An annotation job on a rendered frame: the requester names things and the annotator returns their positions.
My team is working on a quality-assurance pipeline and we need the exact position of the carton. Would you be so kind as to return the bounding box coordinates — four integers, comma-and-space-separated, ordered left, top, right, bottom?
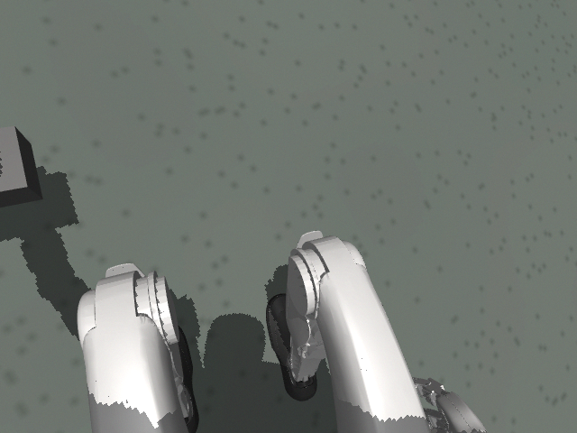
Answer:
0, 126, 43, 207

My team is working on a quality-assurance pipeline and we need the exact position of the right robot hand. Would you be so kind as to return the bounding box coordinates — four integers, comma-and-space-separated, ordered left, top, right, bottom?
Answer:
412, 378, 488, 433

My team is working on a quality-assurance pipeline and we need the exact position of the left robot foot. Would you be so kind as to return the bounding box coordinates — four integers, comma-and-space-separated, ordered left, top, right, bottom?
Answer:
178, 325, 199, 433

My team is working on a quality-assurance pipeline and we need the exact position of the right robot foot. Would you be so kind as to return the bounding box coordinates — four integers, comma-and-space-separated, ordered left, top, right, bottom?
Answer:
266, 293, 317, 401

